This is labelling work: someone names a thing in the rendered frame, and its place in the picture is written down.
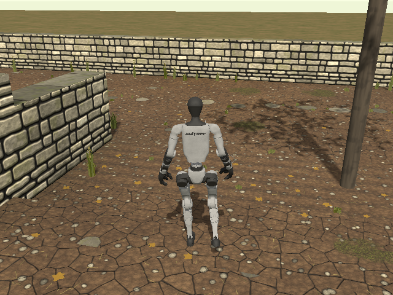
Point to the robot left hand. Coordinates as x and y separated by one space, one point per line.
164 176

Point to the robot right upper arm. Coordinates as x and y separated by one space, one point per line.
214 128

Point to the right robot forearm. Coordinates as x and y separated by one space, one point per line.
226 161

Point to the robot left upper arm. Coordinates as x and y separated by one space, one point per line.
176 129

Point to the robot left shin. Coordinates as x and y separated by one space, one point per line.
188 218

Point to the left robot forearm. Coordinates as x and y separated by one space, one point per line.
166 163

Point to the left robot thigh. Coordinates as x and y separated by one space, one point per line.
182 180

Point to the robot right hand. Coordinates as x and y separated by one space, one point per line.
224 170

